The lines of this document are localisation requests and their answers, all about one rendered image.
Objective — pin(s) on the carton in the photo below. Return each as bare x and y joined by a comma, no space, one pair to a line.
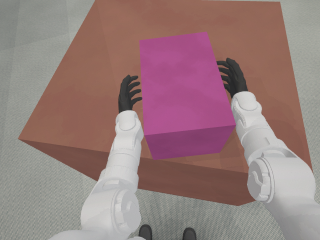
186,111

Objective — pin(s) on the robot foot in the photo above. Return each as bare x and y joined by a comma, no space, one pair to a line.
189,234
145,232

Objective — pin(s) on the left robot forearm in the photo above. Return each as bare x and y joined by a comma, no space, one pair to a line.
124,157

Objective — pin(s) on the pedestal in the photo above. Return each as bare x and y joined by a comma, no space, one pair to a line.
74,121

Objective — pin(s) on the right robot forearm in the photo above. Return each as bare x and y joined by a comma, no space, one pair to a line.
255,134

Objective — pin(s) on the right robot upper arm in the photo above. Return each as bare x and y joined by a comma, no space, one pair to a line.
285,185

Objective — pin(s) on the left robot foot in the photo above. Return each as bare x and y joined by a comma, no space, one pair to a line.
145,232

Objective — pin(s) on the right robot hand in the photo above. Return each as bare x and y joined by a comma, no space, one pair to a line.
235,79

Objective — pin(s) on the left robot hand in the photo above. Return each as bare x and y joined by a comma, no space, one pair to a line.
124,99

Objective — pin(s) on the right robot foot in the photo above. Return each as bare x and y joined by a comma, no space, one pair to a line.
189,234

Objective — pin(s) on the left robot upper arm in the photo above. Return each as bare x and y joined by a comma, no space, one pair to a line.
107,215

